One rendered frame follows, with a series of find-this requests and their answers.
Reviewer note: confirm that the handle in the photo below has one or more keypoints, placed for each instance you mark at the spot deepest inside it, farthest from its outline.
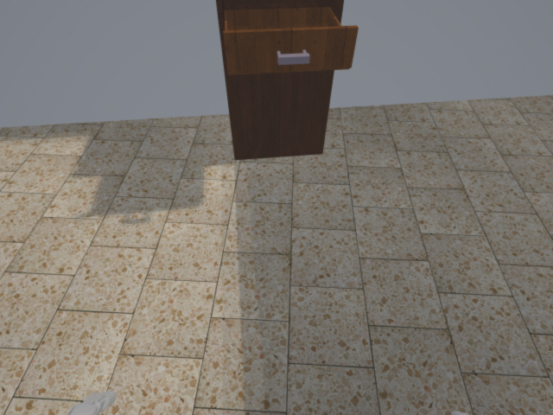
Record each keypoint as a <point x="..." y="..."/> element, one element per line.
<point x="289" y="59"/>

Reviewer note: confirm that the robot left hand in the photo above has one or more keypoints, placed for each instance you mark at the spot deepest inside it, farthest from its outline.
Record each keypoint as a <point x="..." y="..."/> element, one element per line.
<point x="94" y="403"/>

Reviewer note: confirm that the cabinet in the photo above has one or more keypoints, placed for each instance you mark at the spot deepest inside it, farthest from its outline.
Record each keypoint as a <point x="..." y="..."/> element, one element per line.
<point x="277" y="114"/>

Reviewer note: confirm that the drawer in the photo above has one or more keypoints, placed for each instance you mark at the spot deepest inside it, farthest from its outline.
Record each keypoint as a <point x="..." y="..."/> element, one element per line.
<point x="253" y="37"/>

